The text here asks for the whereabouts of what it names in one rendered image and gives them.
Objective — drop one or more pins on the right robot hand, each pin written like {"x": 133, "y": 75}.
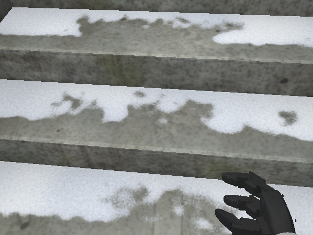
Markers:
{"x": 270, "y": 211}

